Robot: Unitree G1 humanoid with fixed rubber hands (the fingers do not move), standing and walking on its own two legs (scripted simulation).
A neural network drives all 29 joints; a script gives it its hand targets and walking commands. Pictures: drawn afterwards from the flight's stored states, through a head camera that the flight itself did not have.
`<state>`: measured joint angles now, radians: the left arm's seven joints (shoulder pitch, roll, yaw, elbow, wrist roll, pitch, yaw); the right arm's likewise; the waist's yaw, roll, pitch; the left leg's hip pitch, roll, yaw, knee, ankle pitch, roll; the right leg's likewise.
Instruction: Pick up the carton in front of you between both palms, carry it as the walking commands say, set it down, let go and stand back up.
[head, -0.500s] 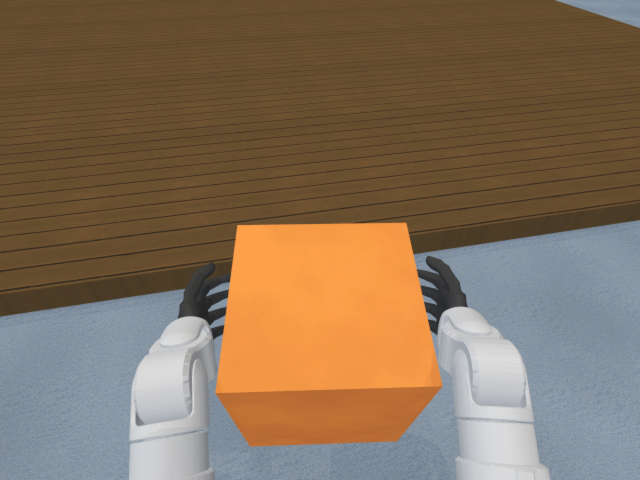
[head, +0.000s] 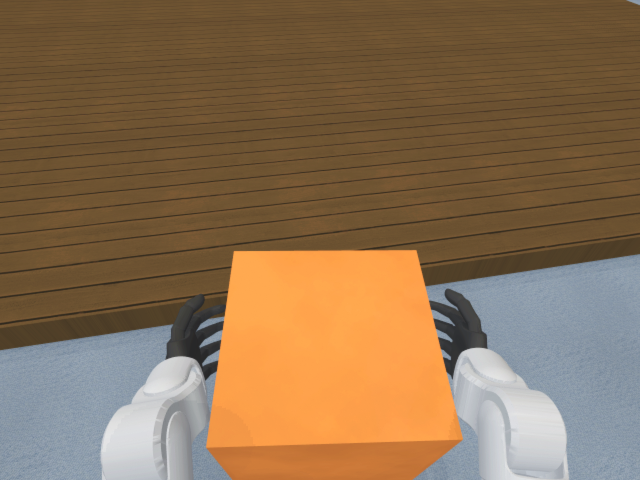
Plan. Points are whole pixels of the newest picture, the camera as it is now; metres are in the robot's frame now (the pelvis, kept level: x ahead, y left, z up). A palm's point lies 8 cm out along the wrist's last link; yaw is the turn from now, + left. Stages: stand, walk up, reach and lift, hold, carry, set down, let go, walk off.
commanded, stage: carry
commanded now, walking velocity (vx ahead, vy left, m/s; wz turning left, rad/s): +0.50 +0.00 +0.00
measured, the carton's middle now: (325, 377) +0.24 +0.01 +0.02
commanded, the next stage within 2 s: none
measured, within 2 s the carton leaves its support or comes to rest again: neither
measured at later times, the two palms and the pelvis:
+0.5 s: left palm (241, 160) +0.56 +0.13 +0.12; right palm (422, 156) +0.59 -0.17 +0.11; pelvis +0.32 -0.03 -0.01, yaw +3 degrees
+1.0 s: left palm (253, 59) +1.00 +0.16 +0.12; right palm (380, 58) +1.00 -0.15 +0.12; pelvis +0.64 +0.01 -0.01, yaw +1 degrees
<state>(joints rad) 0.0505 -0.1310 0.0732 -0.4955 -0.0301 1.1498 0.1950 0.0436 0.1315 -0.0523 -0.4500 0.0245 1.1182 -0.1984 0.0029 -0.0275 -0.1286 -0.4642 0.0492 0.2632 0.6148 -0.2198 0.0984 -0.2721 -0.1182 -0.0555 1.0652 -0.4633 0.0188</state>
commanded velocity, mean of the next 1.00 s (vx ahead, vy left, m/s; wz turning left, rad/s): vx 0.50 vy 0.00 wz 0.00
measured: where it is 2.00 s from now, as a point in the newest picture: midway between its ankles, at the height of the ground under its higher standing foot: (319, 211)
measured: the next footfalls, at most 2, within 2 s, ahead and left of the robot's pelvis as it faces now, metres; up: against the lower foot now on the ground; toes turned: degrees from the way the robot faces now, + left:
right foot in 0.42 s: +0.46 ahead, -0.11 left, +0.00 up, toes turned -10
left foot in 0.92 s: +0.75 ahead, +0.08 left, +0.00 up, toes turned +9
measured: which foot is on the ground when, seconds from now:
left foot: down 0.00-0.44, up 0.46-0.90, down 0.92-1.00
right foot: up 0.00-0.40, down 0.42-0.94, up 0.96-1.00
